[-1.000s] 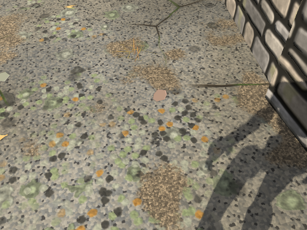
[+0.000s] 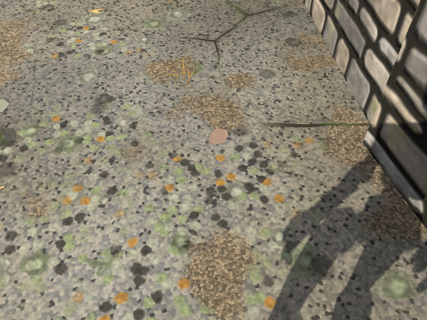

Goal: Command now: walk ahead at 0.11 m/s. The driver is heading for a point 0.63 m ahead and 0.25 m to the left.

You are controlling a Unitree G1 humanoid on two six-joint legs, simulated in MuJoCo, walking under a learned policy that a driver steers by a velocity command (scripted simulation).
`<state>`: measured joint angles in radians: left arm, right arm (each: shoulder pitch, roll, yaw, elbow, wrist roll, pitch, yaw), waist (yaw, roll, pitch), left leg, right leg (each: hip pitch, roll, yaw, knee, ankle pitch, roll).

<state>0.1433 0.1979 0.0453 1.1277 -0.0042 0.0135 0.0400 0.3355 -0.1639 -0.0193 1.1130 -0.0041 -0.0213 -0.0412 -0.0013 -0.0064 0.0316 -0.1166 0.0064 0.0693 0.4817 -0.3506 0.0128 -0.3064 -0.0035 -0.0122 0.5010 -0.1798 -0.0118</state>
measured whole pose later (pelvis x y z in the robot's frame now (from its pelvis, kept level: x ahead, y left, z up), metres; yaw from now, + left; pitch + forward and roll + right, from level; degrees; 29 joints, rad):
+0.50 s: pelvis +0.16 -0.05 +0.01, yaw +7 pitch +0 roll -1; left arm 0.37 0.18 0.04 1.12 0.02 -0.11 0.01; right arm 0.21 -0.25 -0.09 0.96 0.04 -0.06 0.00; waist 0.04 0.04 -0.01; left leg -0.65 0.09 -0.07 1.12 -0.15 0.08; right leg -0.02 0.02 -0.19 0.30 -0.28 -0.04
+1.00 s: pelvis +0.42 +0.06 +0.01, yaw +24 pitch +1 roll +0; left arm 0.09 0.29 0.07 0.80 0.01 -0.12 0.02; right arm 0.28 -0.24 -0.08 0.84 0.01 -0.07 0.02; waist -0.03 -0.03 0.03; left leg -0.23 -0.13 -0.04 0.37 -0.16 0.12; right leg -0.64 -0.14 0.08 1.06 -0.25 0.03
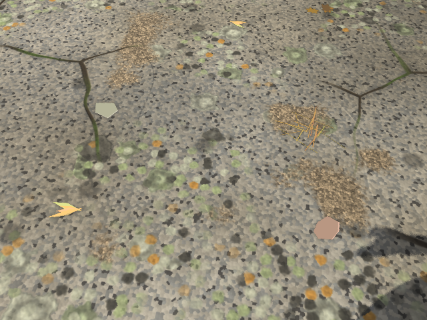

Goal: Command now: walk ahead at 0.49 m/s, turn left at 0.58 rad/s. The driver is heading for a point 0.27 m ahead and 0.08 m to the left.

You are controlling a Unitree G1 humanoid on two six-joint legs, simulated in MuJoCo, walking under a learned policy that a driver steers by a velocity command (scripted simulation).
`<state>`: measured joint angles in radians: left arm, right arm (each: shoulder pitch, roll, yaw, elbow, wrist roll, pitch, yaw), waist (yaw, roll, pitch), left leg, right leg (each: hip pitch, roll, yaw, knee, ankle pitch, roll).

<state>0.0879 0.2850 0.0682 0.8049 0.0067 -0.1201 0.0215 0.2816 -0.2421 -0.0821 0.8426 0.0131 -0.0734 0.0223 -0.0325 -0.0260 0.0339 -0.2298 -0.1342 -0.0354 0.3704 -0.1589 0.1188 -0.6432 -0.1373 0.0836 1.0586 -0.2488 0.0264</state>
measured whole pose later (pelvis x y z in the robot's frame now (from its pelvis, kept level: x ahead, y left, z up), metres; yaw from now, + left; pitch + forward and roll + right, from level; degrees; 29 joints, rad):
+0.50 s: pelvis +0.21 -0.05 -0.01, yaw +9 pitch +2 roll -1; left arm 0.14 0.22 0.03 0.82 0.02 -0.05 -0.02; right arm 0.20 -0.26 -0.05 0.76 0.00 0.01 -0.04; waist 0.01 0.02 0.05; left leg -0.43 0.04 -0.07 0.80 -0.41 -0.05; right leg -0.38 0.03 -0.03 0.44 -0.10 -0.04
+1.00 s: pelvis +0.27 -0.02 -0.01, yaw +9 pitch -1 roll +0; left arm 0.16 0.23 0.03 0.94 0.00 -0.01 0.01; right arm 0.24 -0.21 -0.04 0.83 -0.01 -0.01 -0.03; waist 0.01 0.00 0.02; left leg -0.23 0.00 -0.04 0.59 -0.35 -0.01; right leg -0.29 -0.02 -0.02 0.57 -0.27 0.01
